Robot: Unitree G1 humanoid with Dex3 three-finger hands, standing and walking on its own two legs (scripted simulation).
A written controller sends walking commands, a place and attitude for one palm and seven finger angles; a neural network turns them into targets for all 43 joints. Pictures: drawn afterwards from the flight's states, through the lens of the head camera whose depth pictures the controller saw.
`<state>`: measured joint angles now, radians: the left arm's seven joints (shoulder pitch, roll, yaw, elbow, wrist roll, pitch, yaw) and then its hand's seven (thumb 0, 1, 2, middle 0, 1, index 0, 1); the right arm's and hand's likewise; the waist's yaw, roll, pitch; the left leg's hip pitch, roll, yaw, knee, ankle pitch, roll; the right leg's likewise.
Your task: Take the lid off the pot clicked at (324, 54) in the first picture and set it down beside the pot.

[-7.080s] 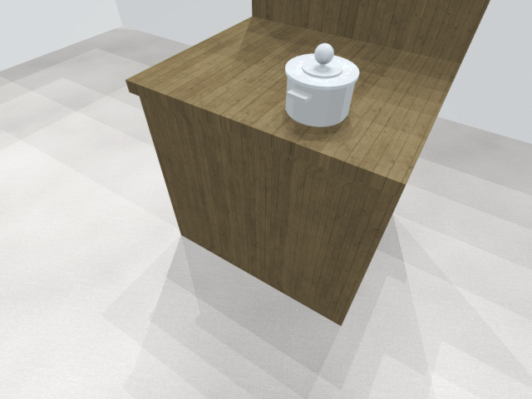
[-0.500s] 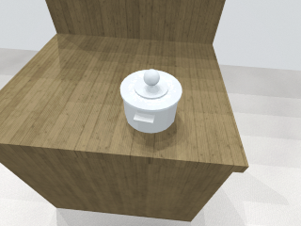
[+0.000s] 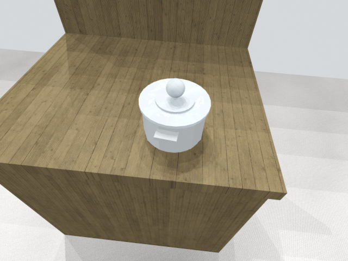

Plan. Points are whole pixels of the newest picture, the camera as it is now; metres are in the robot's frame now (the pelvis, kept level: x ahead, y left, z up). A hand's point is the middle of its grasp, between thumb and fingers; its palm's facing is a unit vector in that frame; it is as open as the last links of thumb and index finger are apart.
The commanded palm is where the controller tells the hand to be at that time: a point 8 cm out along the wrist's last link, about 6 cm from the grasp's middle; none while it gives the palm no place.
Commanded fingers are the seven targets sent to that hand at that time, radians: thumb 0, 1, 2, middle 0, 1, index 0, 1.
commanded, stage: look again from close up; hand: left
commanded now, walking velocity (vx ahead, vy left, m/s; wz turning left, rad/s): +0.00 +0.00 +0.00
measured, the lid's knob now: (175, 88) +0.45 +0.03 +0.17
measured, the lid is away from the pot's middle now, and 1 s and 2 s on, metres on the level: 0.00 0.00 0.00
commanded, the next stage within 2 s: shuffle to correct the standing spot in 0.64 s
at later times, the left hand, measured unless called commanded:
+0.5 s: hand out of the picture -0.02 +0.15 -0.18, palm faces +0.01 -0.98 -0.18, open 7.4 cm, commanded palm none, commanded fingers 0.00 0.90 0.90 -0.20 -0.30 -0.20 -0.30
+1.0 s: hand out of the picture -0.03 +0.14 -0.18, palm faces +0.01 -0.99 -0.16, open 7.4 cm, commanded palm none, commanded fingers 0.00 0.90 0.90 -0.20 -0.30 -0.20 -0.30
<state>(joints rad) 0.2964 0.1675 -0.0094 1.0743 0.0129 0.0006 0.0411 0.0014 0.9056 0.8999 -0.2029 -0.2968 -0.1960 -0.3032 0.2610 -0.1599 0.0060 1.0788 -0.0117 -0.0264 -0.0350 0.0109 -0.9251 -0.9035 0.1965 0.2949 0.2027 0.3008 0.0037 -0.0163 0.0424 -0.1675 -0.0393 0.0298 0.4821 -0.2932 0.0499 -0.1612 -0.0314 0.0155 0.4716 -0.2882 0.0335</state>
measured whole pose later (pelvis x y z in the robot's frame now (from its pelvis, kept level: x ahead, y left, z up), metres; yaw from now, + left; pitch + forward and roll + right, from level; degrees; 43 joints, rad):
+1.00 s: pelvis -0.02 -0.02 +0.00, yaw +0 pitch -1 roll +0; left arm 0.31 0.15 0.01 1.08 0.02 0.02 0.04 0.00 0.91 0.90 -0.20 -0.30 -0.20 -0.30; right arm 0.29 -0.10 -0.01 1.12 -0.01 -0.01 -0.04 0.02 -0.92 -0.90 0.20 0.29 0.20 0.30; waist -0.01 -0.03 0.05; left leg -0.21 0.00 0.02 0.50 -0.27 0.01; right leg -0.21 0.01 0.01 0.49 -0.26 0.00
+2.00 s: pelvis -0.01 +0.03 +0.00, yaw -1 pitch -1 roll -1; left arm 0.29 0.17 0.00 1.05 0.01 0.01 0.05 0.00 0.91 0.90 -0.20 -0.30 -0.19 -0.30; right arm 0.30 -0.17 0.01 1.04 -0.02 -0.03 -0.04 0.02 -0.93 -0.90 0.20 0.29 0.20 0.30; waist 0.00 0.00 0.02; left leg -0.18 -0.09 0.06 0.49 -0.30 0.11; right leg -0.20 -0.06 0.04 0.51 -0.29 0.02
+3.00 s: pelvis -0.01 -0.01 +0.00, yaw +0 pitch -1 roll +0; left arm 0.30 0.13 -0.01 1.10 0.01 -0.01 0.04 0.00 0.91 0.90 -0.20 -0.30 -0.20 -0.30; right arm 0.30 -0.12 0.01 1.13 -0.01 -0.03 -0.04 0.01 -0.92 -0.90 0.20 0.29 0.20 0.30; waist 0.00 -0.02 0.05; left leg -0.16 -0.05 0.02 0.46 -0.29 0.06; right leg -0.16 -0.02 0.00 0.45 -0.27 0.02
